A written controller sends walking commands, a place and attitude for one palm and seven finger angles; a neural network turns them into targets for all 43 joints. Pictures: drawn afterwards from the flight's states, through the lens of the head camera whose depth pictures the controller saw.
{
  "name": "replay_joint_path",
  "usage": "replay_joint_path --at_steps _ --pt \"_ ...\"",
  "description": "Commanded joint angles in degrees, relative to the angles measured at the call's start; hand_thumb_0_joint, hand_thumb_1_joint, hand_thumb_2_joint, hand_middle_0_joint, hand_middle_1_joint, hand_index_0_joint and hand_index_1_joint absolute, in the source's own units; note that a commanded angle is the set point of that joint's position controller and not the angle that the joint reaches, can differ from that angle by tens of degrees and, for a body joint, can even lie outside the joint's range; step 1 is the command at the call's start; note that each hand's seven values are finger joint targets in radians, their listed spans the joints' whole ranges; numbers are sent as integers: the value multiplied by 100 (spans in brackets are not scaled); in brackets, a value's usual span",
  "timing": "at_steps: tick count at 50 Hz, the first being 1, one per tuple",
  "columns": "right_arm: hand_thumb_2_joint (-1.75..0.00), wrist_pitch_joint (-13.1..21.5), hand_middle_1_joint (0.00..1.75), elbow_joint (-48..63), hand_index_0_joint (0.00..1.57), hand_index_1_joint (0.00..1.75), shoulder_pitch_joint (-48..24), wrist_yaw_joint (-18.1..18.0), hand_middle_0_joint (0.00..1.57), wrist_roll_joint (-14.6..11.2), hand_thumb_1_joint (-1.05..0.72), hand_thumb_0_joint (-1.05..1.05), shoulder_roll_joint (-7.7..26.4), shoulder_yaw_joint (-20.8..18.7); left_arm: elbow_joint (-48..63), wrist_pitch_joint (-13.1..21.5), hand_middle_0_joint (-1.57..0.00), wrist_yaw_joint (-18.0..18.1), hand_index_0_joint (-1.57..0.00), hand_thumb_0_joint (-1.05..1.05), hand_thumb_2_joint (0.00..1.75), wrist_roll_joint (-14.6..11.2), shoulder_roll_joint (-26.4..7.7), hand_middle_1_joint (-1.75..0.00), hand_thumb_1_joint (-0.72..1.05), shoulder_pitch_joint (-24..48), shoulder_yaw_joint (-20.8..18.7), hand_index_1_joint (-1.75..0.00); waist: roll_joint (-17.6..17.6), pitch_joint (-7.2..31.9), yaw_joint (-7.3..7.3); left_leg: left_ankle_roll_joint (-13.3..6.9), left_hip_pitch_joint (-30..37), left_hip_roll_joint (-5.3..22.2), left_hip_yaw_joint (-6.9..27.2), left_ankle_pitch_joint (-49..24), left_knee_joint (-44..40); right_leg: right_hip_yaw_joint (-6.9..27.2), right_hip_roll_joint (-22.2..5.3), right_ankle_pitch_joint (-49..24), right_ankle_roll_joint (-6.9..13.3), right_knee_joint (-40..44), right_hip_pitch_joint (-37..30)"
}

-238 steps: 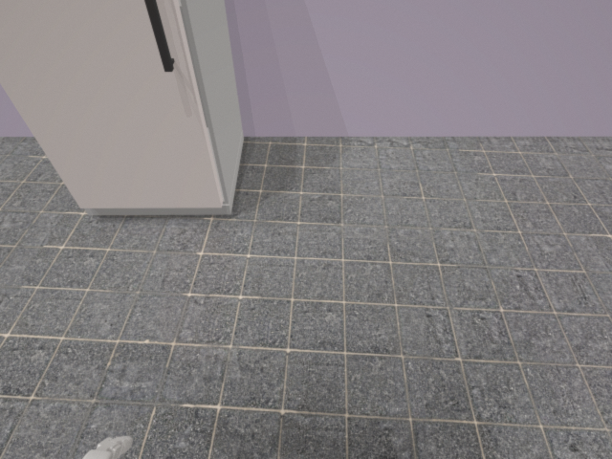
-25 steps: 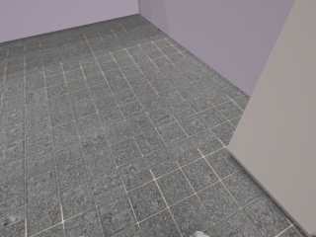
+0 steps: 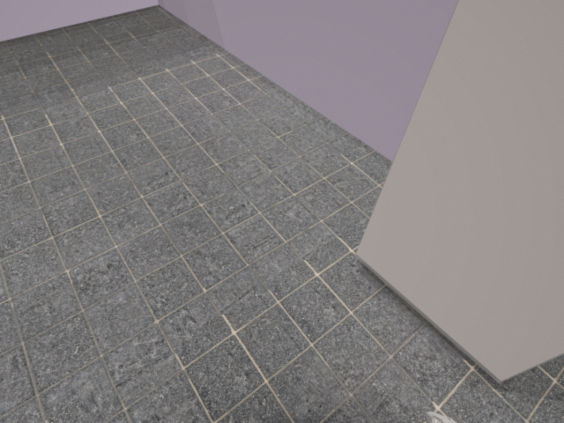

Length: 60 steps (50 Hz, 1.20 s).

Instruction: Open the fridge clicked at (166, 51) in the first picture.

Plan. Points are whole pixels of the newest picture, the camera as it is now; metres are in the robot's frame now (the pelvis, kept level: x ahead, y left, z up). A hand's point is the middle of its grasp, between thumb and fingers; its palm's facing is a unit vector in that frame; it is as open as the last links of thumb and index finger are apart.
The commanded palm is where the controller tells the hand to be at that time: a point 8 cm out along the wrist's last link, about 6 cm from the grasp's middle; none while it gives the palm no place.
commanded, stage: turn to face it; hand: right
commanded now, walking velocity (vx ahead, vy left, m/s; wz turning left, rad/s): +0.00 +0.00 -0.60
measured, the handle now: out of the picture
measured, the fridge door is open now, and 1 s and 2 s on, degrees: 0 0 0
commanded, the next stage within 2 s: take the last steps up to it in 1.08 s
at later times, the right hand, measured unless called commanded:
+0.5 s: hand out of the picture -0.05 -0.21 -0.18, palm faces +0.38 +0.89 -0.25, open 7.4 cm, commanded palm none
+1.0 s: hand out of the picture +0.00 -0.19 -0.13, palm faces +0.56 +0.78 -0.29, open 7.4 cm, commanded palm none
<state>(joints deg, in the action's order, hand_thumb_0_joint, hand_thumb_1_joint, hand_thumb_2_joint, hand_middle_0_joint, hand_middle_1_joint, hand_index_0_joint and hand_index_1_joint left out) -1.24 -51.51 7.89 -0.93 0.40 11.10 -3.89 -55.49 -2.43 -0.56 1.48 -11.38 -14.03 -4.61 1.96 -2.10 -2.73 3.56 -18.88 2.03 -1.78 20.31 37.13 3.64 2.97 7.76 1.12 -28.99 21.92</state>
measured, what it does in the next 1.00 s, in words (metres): steps on the spot, turning right: left foot, then right foot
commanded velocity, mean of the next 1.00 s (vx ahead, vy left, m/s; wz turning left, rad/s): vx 0.00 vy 0.00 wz -0.52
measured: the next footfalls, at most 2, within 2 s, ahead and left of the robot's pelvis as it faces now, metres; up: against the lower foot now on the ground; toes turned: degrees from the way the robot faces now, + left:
left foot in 0.02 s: +0.05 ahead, +0.13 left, +0.00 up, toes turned +2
right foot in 0.46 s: -0.01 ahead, -0.12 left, +0.00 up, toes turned -26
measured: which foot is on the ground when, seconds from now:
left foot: up 0.00-0.00, down 0.02-0.46, up 0.48-0.86, down 0.88-1.00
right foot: down 0.00-0.02, up 0.04-0.44, down 0.46-0.88, up 0.90-1.00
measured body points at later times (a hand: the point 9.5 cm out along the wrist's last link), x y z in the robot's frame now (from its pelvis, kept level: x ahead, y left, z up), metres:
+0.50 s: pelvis +0.00 +0.00 -0.01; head +0.04 -0.03 +0.44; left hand +0.22 +0.20 -0.13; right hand -0.07 -0.26 -0.16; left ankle +0.01 +0.13 -0.72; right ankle -0.04 -0.10 -0.73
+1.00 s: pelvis +0.01 +0.04 +0.00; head +0.06 +0.06 +0.45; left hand +0.22 +0.21 -0.16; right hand -0.03 -0.23 -0.11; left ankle +0.09 +0.11 -0.73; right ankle -0.08 -0.07 -0.66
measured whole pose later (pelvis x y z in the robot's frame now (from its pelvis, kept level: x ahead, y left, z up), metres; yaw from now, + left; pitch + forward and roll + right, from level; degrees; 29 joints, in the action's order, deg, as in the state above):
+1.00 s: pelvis +0.01 +0.04 +0.00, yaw -36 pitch -1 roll -2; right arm -0.3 -48.6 9.3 -1.0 1.0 10.1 -1.1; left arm -53.8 -4.4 -1.0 1.2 -15.0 -11.0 -5.2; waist 3.4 -4.7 -1.7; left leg -1.3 -15.0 4.2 -6.3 16.6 32.9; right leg 2.9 2.4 25.0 -2.5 -62.9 26.4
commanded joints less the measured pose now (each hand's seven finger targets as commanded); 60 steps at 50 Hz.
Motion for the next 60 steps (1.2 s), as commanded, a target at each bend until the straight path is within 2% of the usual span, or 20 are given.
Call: replay_joint_path --at_steps 1,2,4,7,16,21,22,23,24,26,28,30,37,41,42,43,44,46,49,60 --pt "-90 138 30 336 20 30 925 -140 20 147 -90 0 1464 -311 856 88 -20 -7 -20 0 90 -64 -406 -30 90 279 -184 -30 -2018 381 537 -1020 1781 2489 2377 109 -2620 -252 191 2213 -375 -1870 1918" --pt "-90 132 30 471 20 30 610 -173 20 80 -90 0 1428 -306 885 34 -20 -8 -20 0 90 4 -794 -30 90 367 -275 -30 -1701 331 477 -1228 838 2764 2193 22 -2619 -28 -191 2340 -312 -2945 1538" --pt "-90 156 30 587 20 30 -39 -147 20 81 -90 0 1019 -168 671 -66 -20 -72 -20 0 90 22 -679 -30 90 306 -253 -30 -1003 -176 114 -1032 173 1995 1203 -522 -2355 -95 -432 1639 -351 -3978 1345" --pt "-90 221 30 535 20 30 18 -130 20 93 -90 0 807 -87 573 -74 -20 -121 -20 0 90 -10 -557 -30 90 81 -185 -30 -1064 3 54 -887 815 1600 144 -2099 -1881 -372 -505 1252 -522 -3951 1350" --pt "-90 137 30 201 20 30 913 -80 20 134 -90 0 1302 -164 833 -61 -20 -129 -20 0 90 -61 -593 -30 90 1089 -7 -30 -1444 290 566 -997 1630 1886 -311 -3602 -1337 -953 -497 1718 -526 -1899 584" --pt "-90 75 30 189 20 30 768 -40 20 83 -90 0 1418 -253 800 59 -20 -105 -20 0 90 -49 -834 -30 90 655 -21 -30 -1282 663 297 -595 1369 1850 -824 -3383 -367 -1184 -460 751 -308 58 -763" --pt "-90 59 30 231 20 30 727 -15 20 43 -90 0 1324 -234 715 108 -20 -103 -20 0 90 -33 -1168 -30 90 272 -118 -30 -504 923 52 -306 531 1655 -1000 -2709 623 -700 -833 -371 -116 625 -1928" --pt "-90 60 30 521 20 30 622 45 20 3 -90 0 935 -166 685 159 -20 -65 -20 0 90 -2 -1878 -30 90 -128 -300 -30 1371 1124 -187 180 -1296 827 -1123 680 1960 1364 -2428 -2857 694 595 -3034" --pt "-90 4 30 720 20 30 215 9 20 70 -90 0 882 -70 514 127 -20 -21 -20 0 90 -79 -2029 -30 90 -480 -313 -30 1252 1085 -310 206 -1739 651 -499 1863 2633 1575 -2927 -4130 1209 564 -2911" --pt "-90 -34 30 606 20 30 -4 -40 20 31 -90 0 902 -126 547 154 -20 103 -20 0 90 -57 -1698 -30 90 -98 -244 -30 1352 795 -192 207 -1765 653 11 1266 3061 1145 -2352 -3632 1087 501 -2327" --pt "-90 -26 30 442 20 30 194 23 20 33 -90 0 912 -144 730 176 -20 106 -20 0 90 -33 -1422 -30 90 522 -137 -30 783 544 125 241 -1465 590 30 660 2960 656 -1867 -3057 840 562 -1831" --pt "-90 -47 30 395 20 30 313 39 20 33 -90 0 886 -131 783 187 -20 84 -20 0 90 -33 -1393 -30 90 636 -134 -30 645 524 186 263 -1205 485 14 443 2573 513 -1648 -2677 762 650 -1651" --pt "-90 -24 30 604 20 30 -1 -5 20 11 -90 0 807 -72 747 122 -20 53 -20 0 90 -6 -1395 -30 90 439 -194 -30 664 519 80 223 -620 157 23 506 1151 1168 -1581 -2265 880 609 -1475" --pt "-90 56 30 530 20 30 485 -34 20 -18 -90 0 801 -67 820 79 -20 42 -20 0 90 -20 -1367 -30 90 671 -217 -30 680 558 335 120 545 -67 -131 -305 -351 1308 -1332 -1971 655 223 -840" --pt "-90 116 30 490 20 30 707 -47 20 2 -90 0 913 -90 826 82 -20 28 -20 0 90 -51 -1262 -30 90 687 -206 -30 433 617 463 83 1118 53 -48 -908 -1219 1188 -1125 -1527 429 -113 -530" --pt "-90 188 30 478 20 30 851 -89 20 75 -90 0 1292 -165 871 97 -20 0 -20 0 90 -103 -926 -30 90 518 -159 -30 -585 741 496 -184 1958 1041 847 -1403 -1774 687 -612 -135 41 -981 350" --pt "-90 204 30 499 20 30 912 -107 20 142 -90 0 1731 -234 1024 103 -20 -15 -20 0 90 -101 -631 -30 90 539 -94 -30 -1908 661 548 -899 2004 2470 2152 -2487 -1922 -157 163 2542 -319 -2284 1159" --pt "-90 181 30 591 20 30 506 -128 20 76 -90 0 1439 -191 829 -48 -20 -3 -20 0 90 -36 -893 -30 90 535 -195 -30 -1471 330 412 -1225 817 2279 1883 -1670 -2102 217 -202 2365 -278 -3899 880" --pt "-90 197 30 657 20 30 11 -119 20 84 -90 0 1020 -59 536 -95 -20 -86 -20 0 90 -14 -739 -30 90 229 -123 -30 -1135 109 139 -940 683 1551 525 -1988 -1853 -76 -379 1461 -420 -4186 832" --pt "-90 169 30 -41 20 30 964 -101 20 149 -90 0 1301 -150 390 -11 -20 -21 -20 0 90 -105 -495 -30 90 707 96 -30 -1361 450 596 -1205 1364 1795 428 -2525 -1734 -671 -382 1996 -411 -1565 -113"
